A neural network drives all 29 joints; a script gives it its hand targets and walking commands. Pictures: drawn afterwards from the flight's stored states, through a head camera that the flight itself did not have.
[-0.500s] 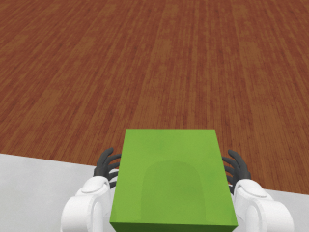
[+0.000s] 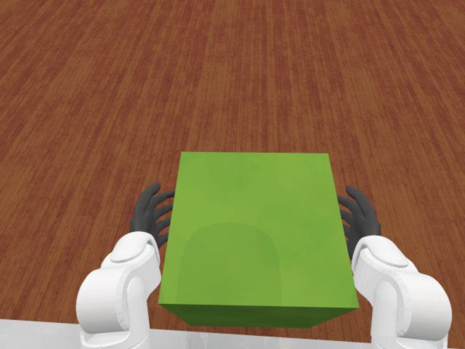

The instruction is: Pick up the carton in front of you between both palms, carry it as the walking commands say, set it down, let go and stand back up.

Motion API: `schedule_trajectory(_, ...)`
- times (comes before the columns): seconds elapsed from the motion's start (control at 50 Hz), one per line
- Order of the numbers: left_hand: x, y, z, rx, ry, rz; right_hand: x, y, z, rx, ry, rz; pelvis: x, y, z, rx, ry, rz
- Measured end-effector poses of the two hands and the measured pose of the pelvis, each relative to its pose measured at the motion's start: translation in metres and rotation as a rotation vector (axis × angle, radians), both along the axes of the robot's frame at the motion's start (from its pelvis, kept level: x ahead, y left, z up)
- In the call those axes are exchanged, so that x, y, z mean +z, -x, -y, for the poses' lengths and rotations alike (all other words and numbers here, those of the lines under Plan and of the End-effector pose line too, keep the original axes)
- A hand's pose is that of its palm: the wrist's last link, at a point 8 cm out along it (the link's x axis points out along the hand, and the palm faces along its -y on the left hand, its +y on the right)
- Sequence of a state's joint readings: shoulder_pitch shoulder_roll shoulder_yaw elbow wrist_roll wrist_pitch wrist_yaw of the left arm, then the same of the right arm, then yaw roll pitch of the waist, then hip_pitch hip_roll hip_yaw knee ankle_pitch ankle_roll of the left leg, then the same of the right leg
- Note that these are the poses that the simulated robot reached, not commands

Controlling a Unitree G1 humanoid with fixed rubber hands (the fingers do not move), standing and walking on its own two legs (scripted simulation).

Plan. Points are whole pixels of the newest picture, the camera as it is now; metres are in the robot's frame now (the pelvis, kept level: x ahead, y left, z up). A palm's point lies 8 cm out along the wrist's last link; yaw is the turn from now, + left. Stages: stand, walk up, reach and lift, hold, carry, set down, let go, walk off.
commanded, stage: carry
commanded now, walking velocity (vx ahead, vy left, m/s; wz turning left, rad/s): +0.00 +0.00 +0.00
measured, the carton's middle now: (251, 249) +0.28 +0.00 +0.05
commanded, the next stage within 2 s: none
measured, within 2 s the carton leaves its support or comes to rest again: neither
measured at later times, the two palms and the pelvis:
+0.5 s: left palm (180, 111) +0.58 +0.15 +0.10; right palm (317, 111) +0.59 -0.15 +0.10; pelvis +0.21 -0.01 -0.01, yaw +2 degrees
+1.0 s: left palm (160, 94) +0.64 +0.20 +0.11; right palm (290, 92) +0.65 -0.10 +0.11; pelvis +0.30 +0.03 +0.00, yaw +1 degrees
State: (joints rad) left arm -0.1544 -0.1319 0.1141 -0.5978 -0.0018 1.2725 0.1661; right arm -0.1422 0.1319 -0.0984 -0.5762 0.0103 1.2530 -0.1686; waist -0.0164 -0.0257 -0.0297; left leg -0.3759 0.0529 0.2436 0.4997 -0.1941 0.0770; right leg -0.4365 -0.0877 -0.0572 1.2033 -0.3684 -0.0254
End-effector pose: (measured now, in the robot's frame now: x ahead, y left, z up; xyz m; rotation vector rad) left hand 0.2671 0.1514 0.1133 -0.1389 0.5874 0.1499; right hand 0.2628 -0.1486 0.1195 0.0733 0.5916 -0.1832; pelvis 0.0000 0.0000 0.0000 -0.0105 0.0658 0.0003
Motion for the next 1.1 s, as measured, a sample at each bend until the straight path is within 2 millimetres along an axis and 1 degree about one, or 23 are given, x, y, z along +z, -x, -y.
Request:
schedule_trajectory(0.1, 0.021, -0.079, -0.003, 0.011, 0.020, 0.047, 0.023, -0.080, -0.003, -0.008, -0.010, 0.048, 0.011, -0.052, 0.000, 0.015, 0.017, -0.009)
schedule_trajectory(0.14, 0.026, -0.110, -0.003, 0.019, 0.007, 0.063, 0.028, -0.114, -0.003, 0.009, -0.008, 0.063, 0.011, -0.074, 0.003, 0.021, 0.013, -0.010)
schedule_trajectory(0.18, 0.029, -0.139, -0.003, 0.028, -0.012, 0.067, 0.028, -0.148, -0.003, 0.027, -0.010, 0.068, 0.008, -0.097, 0.007, 0.026, 0.005, -0.009)
schedule_trajectory(0.22, 0.028, -0.169, -0.001, 0.038, -0.029, 0.067, 0.023, -0.181, -0.001, 0.041, -0.019, 0.067, 0.001, -0.121, 0.012, 0.031, -0.007, -0.001)
schedule_trajectory(0.26, 0.025, -0.198, 0.003, 0.049, -0.046, 0.065, 0.015, -0.214, 0.003, 0.055, -0.031, 0.066, -0.010, -0.146, 0.017, 0.040, -0.017, 0.006)
schedule_trajectory(0.3, 0.018, -0.225, 0.006, 0.054, -0.067, 0.039, 0.003, -0.243, 0.006, 0.064, -0.045, 0.040, -0.016, -0.162, 0.018, 0.038, 0.001, 0.002)
schedule_trajectory(0.34, 0.008, -0.246, 0.007, 0.058, -0.070, -0.005, -0.009, -0.265, 0.007, 0.064, -0.054, -0.004, -0.015, -0.172, 0.019, 0.041, 0.004, -0.005)
schedule_trajectory(0.38, -0.001, -0.263, 0.007, 0.066, -0.053, -0.041, -0.017, -0.282, 0.007, 0.052, -0.064, -0.041, -0.012, -0.182, 0.019, 0.043, -0.001, -0.015)
schedule_trajectory(0.44, -0.011, -0.287, 0.006, 0.076, -0.017, -0.049, -0.021, -0.304, 0.007, 0.029, -0.072, -0.050, -0.009, -0.196, 0.017, 0.039, -0.004, -0.022)
schedule_trajectory(0.48, -0.012, -0.302, 0.005, 0.077, 0.001, -0.033, -0.020, -0.318, 0.005, 0.019, -0.069, -0.034, -0.008, -0.206, 0.016, 0.038, -0.006, -0.030)
schedule_trajectory(0.54, -0.010, -0.322, 0.002, 0.074, 0.009, 0.002, -0.015, -0.337, 0.002, 0.014, -0.068, 0.000, -0.006, -0.220, 0.013, 0.036, -0.007, -0.045)
schedule_trajectory(0.62, -0.005, -0.338, -0.004, 0.077, 0.012, 0.020, -0.011, -0.354, -0.004, 0.014, -0.067, 0.019, -0.002, -0.237, 0.008, 0.030, -0.004, -0.061)
schedule_trajectory(0.68, -0.008, -0.344, -0.010, 0.079, 0.026, -0.004, -0.012, -0.358, -0.010, 0.008, -0.067, -0.004, 0.003, -0.250, 0.003, 0.026, -0.001, -0.072)
schedule_trajectory(0.78, -0.015, -0.348, -0.020, 0.081, 0.033, -0.058, -0.018, -0.361, -0.020, -0.008, -0.074, -0.058, 0.011, -0.270, -0.007, 0.033, 0.007, -0.067)
schedule_trajectory(0.86, -0.009, -0.355, -0.028, 0.094, 0.026, -0.049, -0.016, -0.372, -0.028, 0.015, -0.080, -0.050, 0.015, -0.285, -0.011, 0.034, 0.008, -0.057)
schedule_trajectory(0.92, -0.005, -0.362, -0.036, 0.094, 0.011, -0.015, -0.011, -0.383, -0.036, 0.041, -0.058, -0.014, 0.014, -0.291, -0.017, 0.028, -0.008, -0.055)
schedule_trajectory(0.96, -0.005, -0.365, -0.042, 0.086, 0.001, -0.006, -0.010, -0.387, -0.042, 0.041, -0.055, -0.003, 0.010, -0.296, -0.024, 0.028, 0.000, -0.042)
schedule_trajectory(1.02, -0.010, -0.371, -0.051, 0.070, 0.004, -0.007, -0.012, -0.387, -0.051, 0.023, -0.049, -0.005, 0.002, -0.308, -0.036, 0.022, -0.004, -0.016)
schedule_trajectory(1.1, -0.016, -0.375, -0.059, 0.056, 0.009, -0.052, -0.017, -0.387, -0.059, 0.015, -0.031, -0.049, 0.001, -0.319, -0.043, 0.017, -0.014, -0.004)
